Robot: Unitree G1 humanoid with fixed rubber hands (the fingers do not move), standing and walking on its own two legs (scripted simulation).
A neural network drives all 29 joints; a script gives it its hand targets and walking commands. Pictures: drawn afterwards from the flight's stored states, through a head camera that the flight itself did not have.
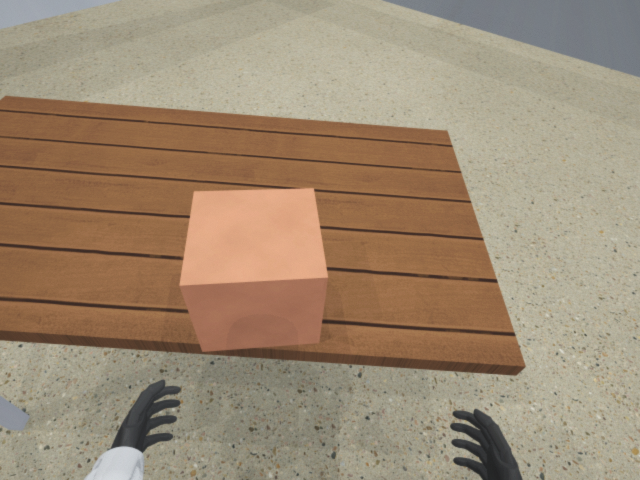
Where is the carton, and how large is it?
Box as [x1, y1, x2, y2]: [179, 188, 327, 351]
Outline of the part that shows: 313,188 194,191 179,285 202,351 318,342 327,274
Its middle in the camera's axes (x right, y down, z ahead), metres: -0.09 +0.05 +0.60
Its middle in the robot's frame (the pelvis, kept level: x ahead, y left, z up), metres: +0.41 +0.12 -0.01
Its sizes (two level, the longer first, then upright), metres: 0.182 0.173 0.176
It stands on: a table, 0.68 m high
